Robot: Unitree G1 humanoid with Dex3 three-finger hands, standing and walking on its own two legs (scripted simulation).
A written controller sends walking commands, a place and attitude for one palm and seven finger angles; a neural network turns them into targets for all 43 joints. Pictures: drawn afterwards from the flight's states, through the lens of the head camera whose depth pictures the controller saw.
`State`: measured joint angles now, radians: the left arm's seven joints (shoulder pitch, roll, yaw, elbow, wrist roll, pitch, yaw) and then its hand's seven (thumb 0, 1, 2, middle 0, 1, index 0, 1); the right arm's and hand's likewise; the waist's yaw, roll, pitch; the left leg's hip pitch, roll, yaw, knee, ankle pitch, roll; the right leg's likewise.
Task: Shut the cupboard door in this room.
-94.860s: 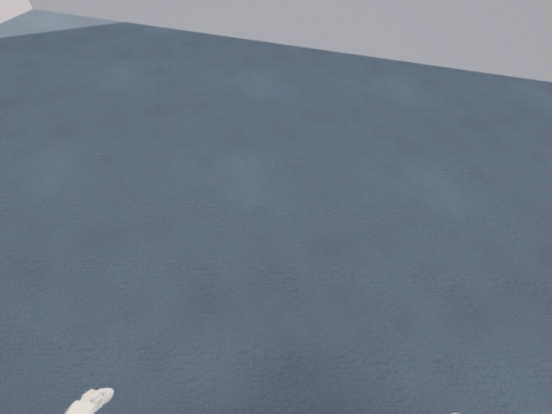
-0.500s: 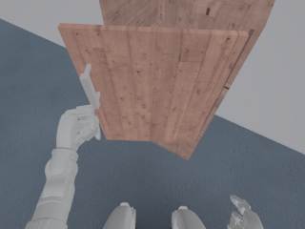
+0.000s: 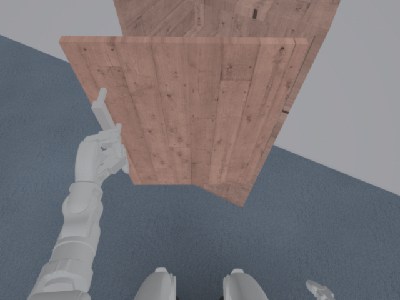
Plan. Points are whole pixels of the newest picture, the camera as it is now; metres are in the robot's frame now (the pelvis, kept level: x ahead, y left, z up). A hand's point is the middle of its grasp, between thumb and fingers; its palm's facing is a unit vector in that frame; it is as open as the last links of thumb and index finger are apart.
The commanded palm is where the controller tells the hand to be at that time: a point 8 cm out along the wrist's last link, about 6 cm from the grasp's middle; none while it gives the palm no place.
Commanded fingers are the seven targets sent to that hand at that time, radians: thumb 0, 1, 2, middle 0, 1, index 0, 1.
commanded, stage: bring the fist close to the handle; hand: left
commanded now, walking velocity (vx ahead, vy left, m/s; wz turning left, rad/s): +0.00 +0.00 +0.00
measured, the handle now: (109, 118) +0.49 +0.21 +0.04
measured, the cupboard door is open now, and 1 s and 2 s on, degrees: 28 18 8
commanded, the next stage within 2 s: push the door shut along its arc in 0.10 s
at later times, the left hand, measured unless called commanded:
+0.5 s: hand (117, 141) +0.42 +0.17 +0.05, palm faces -0.07 -1.00 -0.04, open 3.1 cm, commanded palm +0.40 +0.22 +0.04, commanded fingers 0.00 0.90 0.90 -1.30 -1.50 -1.30 -1.50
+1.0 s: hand (134, 120) +0.48 +0.15 +0.04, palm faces -0.21 -0.98 -0.03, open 3.1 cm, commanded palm +0.48 +0.19 +0.04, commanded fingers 0.00 0.90 0.90 -1.30 -1.50 -1.30 -1.50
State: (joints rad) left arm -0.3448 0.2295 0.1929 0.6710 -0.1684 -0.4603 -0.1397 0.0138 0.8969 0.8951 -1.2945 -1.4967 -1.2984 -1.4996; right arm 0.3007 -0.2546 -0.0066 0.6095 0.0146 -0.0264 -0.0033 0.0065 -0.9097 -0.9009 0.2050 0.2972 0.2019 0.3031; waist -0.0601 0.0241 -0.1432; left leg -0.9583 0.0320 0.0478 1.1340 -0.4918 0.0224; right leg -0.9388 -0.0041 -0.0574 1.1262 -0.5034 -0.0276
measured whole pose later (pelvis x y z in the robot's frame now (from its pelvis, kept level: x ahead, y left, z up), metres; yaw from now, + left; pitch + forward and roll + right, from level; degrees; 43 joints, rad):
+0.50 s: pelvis -0.01 +0.00 -0.01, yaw +1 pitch +19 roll -2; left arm -0.58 0.32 0.23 0.87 -0.18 -0.50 -0.27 0.01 0.90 0.90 -1.30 -1.50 -1.30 -1.50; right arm 0.25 -0.26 0.01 0.63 0.02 -0.05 -0.03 0.00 -0.91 -0.90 0.21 0.30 0.20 0.30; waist -0.07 0.02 -0.14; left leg -1.03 0.03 0.02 1.19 -0.50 0.02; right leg -1.00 0.00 -0.09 1.17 -0.51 -0.03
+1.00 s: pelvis -0.01 +0.02 -0.02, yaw +0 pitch +24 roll -3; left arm -0.87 0.40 0.24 1.12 -0.14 -0.44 -0.34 0.01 0.90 0.90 -1.30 -1.50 -1.30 -1.50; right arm 0.34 -0.27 0.01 0.67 0.01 -0.02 0.00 0.00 -0.91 -0.90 0.21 0.30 0.20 0.30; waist -0.15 0.04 -0.13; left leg -1.15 0.03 0.02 1.24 -0.51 0.05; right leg -1.10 -0.01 -0.08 1.19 -0.50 -0.01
